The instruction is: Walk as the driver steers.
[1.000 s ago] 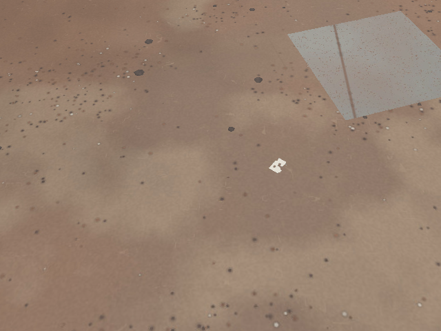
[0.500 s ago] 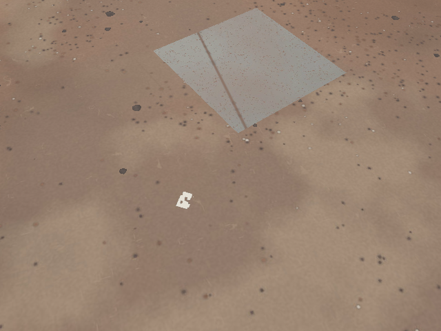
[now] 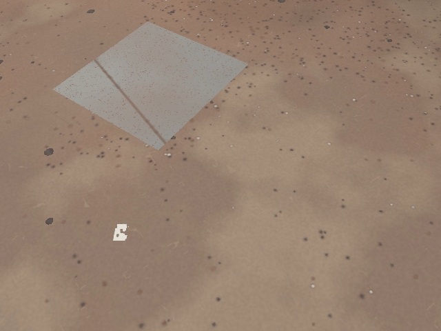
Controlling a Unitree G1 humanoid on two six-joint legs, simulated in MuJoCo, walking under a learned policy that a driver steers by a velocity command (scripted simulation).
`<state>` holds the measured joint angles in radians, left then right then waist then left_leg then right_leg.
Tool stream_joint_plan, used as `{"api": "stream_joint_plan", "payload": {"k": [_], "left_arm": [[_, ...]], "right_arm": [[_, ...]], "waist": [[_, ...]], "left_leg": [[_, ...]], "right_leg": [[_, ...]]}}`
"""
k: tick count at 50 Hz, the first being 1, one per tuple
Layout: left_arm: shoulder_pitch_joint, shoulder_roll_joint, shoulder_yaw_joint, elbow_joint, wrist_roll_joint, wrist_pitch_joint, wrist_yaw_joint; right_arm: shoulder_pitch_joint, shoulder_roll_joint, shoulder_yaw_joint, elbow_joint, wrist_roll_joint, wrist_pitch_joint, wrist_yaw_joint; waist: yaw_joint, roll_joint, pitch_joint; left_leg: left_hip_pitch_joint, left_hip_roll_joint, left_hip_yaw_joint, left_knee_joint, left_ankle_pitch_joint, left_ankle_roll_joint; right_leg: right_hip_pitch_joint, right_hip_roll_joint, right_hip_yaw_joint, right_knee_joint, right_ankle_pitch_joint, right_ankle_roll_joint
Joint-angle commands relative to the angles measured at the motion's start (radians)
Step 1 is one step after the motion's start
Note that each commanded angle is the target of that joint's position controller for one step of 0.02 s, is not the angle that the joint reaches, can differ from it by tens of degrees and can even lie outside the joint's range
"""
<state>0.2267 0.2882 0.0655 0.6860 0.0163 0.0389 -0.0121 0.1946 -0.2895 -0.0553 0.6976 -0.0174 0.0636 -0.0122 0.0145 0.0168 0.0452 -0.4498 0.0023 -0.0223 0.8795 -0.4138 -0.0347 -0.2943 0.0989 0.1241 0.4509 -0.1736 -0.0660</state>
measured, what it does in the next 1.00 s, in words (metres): walks ahead: left foot, then right foot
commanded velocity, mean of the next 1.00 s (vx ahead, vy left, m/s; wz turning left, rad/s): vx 0.27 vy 0.00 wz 0.01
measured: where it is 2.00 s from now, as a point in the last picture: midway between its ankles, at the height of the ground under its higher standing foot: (190, 245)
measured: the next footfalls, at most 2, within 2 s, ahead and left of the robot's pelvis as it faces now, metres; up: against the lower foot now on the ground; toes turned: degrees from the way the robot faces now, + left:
left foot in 0.14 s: +0.05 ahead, +0.12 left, +0.00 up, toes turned -8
right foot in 0.54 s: +0.03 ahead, -0.09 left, +0.00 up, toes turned -7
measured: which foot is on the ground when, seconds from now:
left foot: up 0.00-0.12, down 0.14-0.52, up 0.54-0.96, down 0.98-1.00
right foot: down 0.00-0.14, up 0.16-0.52, down 0.54-1.00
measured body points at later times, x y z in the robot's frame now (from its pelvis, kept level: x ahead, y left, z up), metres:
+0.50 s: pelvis +0.02 +0.01 +0.00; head +0.03 +0.02 +0.45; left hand +0.19 +0.25 -0.11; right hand +0.02 -0.27 -0.12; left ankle +0.01 +0.12 -0.74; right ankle -0.02 -0.09 -0.73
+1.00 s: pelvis +0.22 +0.03 -0.03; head +0.26 +0.04 +0.42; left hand +0.18 +0.29 -0.17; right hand +0.44 -0.20 -0.12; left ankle +0.33 +0.10 -0.74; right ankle +0.00 -0.09 -0.72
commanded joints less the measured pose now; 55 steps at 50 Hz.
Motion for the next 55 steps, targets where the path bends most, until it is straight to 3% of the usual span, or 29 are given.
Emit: {"api": "stream_joint_plan", "payload": {"k": [1, 4, 6, 7, 8, 9, 11, 12, 16, 21, 23, 25, 26, 27, 28, 29, 31, 33, 39, 44, 46, 48, 49, 50, 51, 52, 53, 54, 55], "left_arm": [[0.018, 0.173, 0.051, -0.053, 0.007, -0.005, -0.004], [-0.019, 0.177, 0.055, -0.056, 0.005, 0.0, -0.011], [-0.07, 0.158, 0.051, -0.063, -0.012, 0.001, -0.007], [-0.045, 0.101, 0.035, -0.072, -0.018, -0.003, -0.001], [0.007, 0.053, 0.024, -0.079, -0.016, -0.006, 0.006], [-0.011, 0.138, 0.045, -0.068, 0.025, -0.003, 0.008], [0.022, 0.138, 0.052, -0.026, 0.013, 0.004, -0.001], [0.042, 0.129, 0.05, -0.012, 0.007, 0.008, -0.008], [-0.019, 0.098, 0.027, -0.015, 0.016, 0.006, -0.03], [-0.084, 0.057, -0.004, -0.007, 0.021, -0.019, -0.036], [-0.085, 0.05, -0.012, 0.0, 0.015, -0.034, -0.032], [0.026, 0.031, -0.016, 0.046, 0.019, -0.054, -0.013], [0.115, 0.062, -0.009, 0.078, 0.022, -0.069, 0.0], [0.238, 0.138, 0.003, 0.094, 0.038, -0.083, 0.015], [0.26, 0.265, 0.037, 0.101, 0.028, -0.083, 0.025], [0.226, 0.216, 0.031, 0.11, 0.031, -0.085, 0.032], [0.093, 0.099, -0.005, 0.082, 0.018, -0.1, 0.028], [0.081, 0.07, -0.015, 0.084, 0.015, -0.117, 0.034], [0.133, 0.07, -0.015, 0.134, 0.009, -0.137, 0.017], [0.168, 0.104, -0.009, 0.175, 0.007, -0.137, 0.024], [0.168, 0.132, -0.005, 0.186, 0.009, -0.132, 0.029], [0.166, 0.166, 0.004, 0.188, 0.015, -0.115, 0.037], [0.16, 0.169, 0.003, 0.18, 0.013, -0.111, 0.037], [0.195, 0.085, -0.019, 0.131, -0.006, -0.117, 0.023], [0.163, 0.068, -0.02, 0.08, -0.004, -0.129, 0.009], [0.041, 0.114, -0.011, 0.053, 0.008, -0.136, 0.004], [0.031, 0.094, -0.021, 0.045, -0.001, -0.146, 0.002], [0.043, 0.083, -0.024, 0.055, 0.006, -0.147, 0.004], [0.056, 0.08, -0.025, 0.054, 0.022, -0.133, 0.005]], "right_arm": [[-0.018, -0.069, -0.012, -0.085, 0.006, -0.019, -0.007], [0.024, -0.069, -0.009, -0.086, 0.015, -0.03, -0.014], [0.111, -0.066, -0.008, -0.063, 0.008, -0.042, -0.027], [0.114, -0.136, -0.02, -0.068, -0.008, -0.05, -0.036], [0.032, -0.232, -0.036, -0.104, -0.009, -0.047, -0.032], [0.048, -0.221, -0.042, -0.096, -0.017, -0.045, -0.023], [-0.05, -0.107, -0.01, -0.101, -0.001, -0.051, -0.011], [-0.082, -0.098, -0.007, -0.107, -0.003, -0.054, -0.013], [0.066, -0.107, -0.016, -0.052, -0.003, -0.062, -0.004], [0.136, -0.137, -0.035, 0.01, -0.006, -0.078, 0.014], [0.145, -0.148, -0.042, 0.029, -0.006, -0.074, 0.025], [0.119, -0.14, -0.043, 0.04, 0.014, -0.067, 0.03], [0.1, -0.104, -0.035, 0.032, 0.016, -0.072, 0.028], [0.04, -0.011, -0.009, -0.014, 0.015, -0.081, 0.031], [-0.011, -0.01, -0.004, -0.058, 0.012, -0.092, 0.027], [-0.037, -0.094, -0.025, -0.056, 0.003, -0.091, 0.026], [0.06, -0.101, -0.036, 0.012, 0.013, -0.09, 0.046], [0.079, -0.088, -0.036, 0.04, -0.009, -0.081, 0.058], [-0.069, -0.036, -0.016, -0.019, -0.017, -0.073, 0.084], [-0.188, -0.014, 0.005, -0.081, -0.02, -0.073, 0.102], [-0.143, -0.027, 0.0, -0.077, -0.021, -0.071, 0.091], [0.041, -0.071, -0.021, -0.029, -0.027, -0.078, 0.076], [0.201, -0.11, -0.041, 0.022, -0.037, -0.085, 0.063], [0.283, -0.228, -0.076, 0.03, -0.044, -0.084, 0.045], [0.243, -0.278, -0.086, 0.009, -0.012, -0.079, 0.046], [0.217, -0.261, -0.087, 0.018, 0.007, -0.074, 0.042], [0.174, -0.211, -0.073, 0.029, 0.009, -0.075, 0.033], [0.135, -0.161, -0.058, 0.031, 0.008, -0.08, 0.029], [0.099, -0.136, -0.048, 0.029, 0.011, -0.086, 0.026]], "waist": [[0.016, -0.143, -0.105], [-0.008, -0.154, -0.113], [-0.067, -0.126, -0.115], [-0.048, 0.012, -0.114], [-0.008, 0.223, -0.085], [-0.03, 0.189, -0.065], [0.031, 0.082, -0.013], [0.042, 0.112, -0.027], [-0.049, 0.152, -0.033], [-0.076, 0.146, 0.001], [-0.068, 0.151, 0.017], [0.012, 0.091, 0.022], [0.053, 0.036, -0.017], [0.116, -0.158, -0.076], [0.131, -0.257, -0.005], [0.11, -0.15, 0.079], [0.022, -0.123, 0.091], [0.008, -0.118, 0.056], [0.02, -0.106, 0.088], [0.039, -0.096, 0.099], [0.01, -0.11, 0.043], [-0.075, -0.123, -0.087], [-0.151, -0.084, -0.179], [-0.156, 0.098, -0.297], [-0.115, 0.199, -0.398], [-0.142, 0.071, -0.306], [-0.099, 0.021, -0.17], [-0.055, -0.031, -0.091], [-0.017, -0.027, -0.056]], "left_leg": [[-0.006, -0.023, -0.007, -0.088, -0.017, 0.014], [0.121, -0.056, -0.005, -0.232, -0.006, 0.035], [0.299, -0.04, -0.004, -0.49, 0.148, 0.052], [0.369, 0.136, -0.168, -0.613, 0.088, 0.09], [0.382, 0.368, -0.448, -0.689, 0.142, 0.18], [0.246, 0.409, -0.462, -0.657, 0.25, 0.274], [0.177, 0.276, -0.279, -0.63, 0.323, 0.246], [0.205, 0.224, -0.209, -0.616, 0.368, 0.22], [0.388, 0.203, -0.228, -0.684, -0.017, 0.221], [0.376, 0.216, -0.212, -0.7, -0.019, 0.235], [0.284, 0.202, -0.197, -0.685, 0.001, 0.243], [0.132, 0.156, -0.172, -0.598, 0.026, 0.221], [-0.01, 0.119, -0.15, -0.511, -0.005, 0.186], [-0.173, 0.02, -0.056, -0.246, -0.112, 0.135], [-0.351, -0.077, 0.023, -0.072, -0.151, 0.121], [-0.368, -0.003, -0.076, 0.045, -0.088, 0.134], [-0.329, 0.02, -0.091, 0.083, 0.05, 0.118], [-0.297, 0.023, -0.056, 0.144, 0.141, 0.089], [-0.339, 0.046, 0.006, 0.067, 0.3, 0.044], [-0.199, 0.034, 0.125, -0.2, 0.327, 0.103], [-0.093, -0.026, 0.173, -0.238, 0.257, 0.151], [0.13, -0.1, 0.185, -0.265, 0.168, 0.201], [0.367, -0.105, 0.138, -0.331, 0.178, 0.235], [0.674, 0.149, -0.245, -0.39, -0.044, 0.34], [0.784, 0.351, -0.767, -0.561, 0.017, 0.439], [0.723, 0.314, -0.665, -0.59, 0.083, 0.414], [0.572, 0.296, -0.524, -0.595, 0.182, 0.387], [0.435, 0.243, -0.429, -0.609, 0.283, 0.346], [0.337, 0.193, -0.361, -0.623, 0.357, 0.325]], "right_leg": [[0.13, -0.258, 0.311, -0.083, 0.243, -0.178], [0.083, -0.231, 0.363, -0.06, 0.275, -0.141], [-0.006, -0.171, 0.344, -0.009, 0.163, -0.064], [-0.104, -0.092, 0.256, 0.109, -0.039, 0.001], [-0.263, 0.1, 0.04, 0.289, -0.333, 0.047], [-0.22, 0.048, 0.02, 0.492, -0.406, 0.059], [-0.167, 0.027, 0.044, 0.624, -0.288, 0.067], [-0.168, 0.03, 0.029, 0.651, -0.248, 0.076], [-0.275, 0.014, -0.008, 0.536, -0.213, 0.089], [-0.15, -0.045, -0.117, 0.253, -0.263, 0.067], [-0.013, -0.036, -0.155, 0.109, -0.288, 0.039], [0.23, -0.02, -0.192, -0.129, -0.081, 0.001], [0.424, -0.072, -0.123, -0.141, -0.07, -0.011], [0.574, -0.32, 0.164, -0.265, -0.349, -0.04], [0.488, -0.506, 0.451, -0.363, -0.544, -0.139], [0.395, -0.509, 0.429, -0.355, -0.553, -0.181], [0.362, -0.39, 0.226, -0.369, -0.372, -0.109], [0.353, -0.336, 0.071, -0.36, -0.128, -0.083], [0.3, -0.311, -0.139, -0.35, 0.2, -0.091], [0.324, -0.331, -0.243, -0.302, 0.422, -0.069], [0.38, -0.338, -0.285, -0.163, 0.783, -0.05], [0.374, -0.342, -0.312, 0.144, 0.988, -0.037], [0.246, -0.315, -0.33, 0.389, 0.838, -0.017], [-0.096, -0.223, -0.337, 0.761, 0.329, 0.025], [-0.34, -0.044, -0.176, 1.015, -0.332, 0.051], [-0.431, -0.107, -0.053, 1.039, -0.245, 0.042], [-0.432, -0.156, -0.067, 0.964, -0.158, 0.037], [-0.38, -0.192, -0.074, 0.858, -0.13, 0.037], [-0.322, -0.209, -0.071, 0.797, -0.134, 0.049]]}}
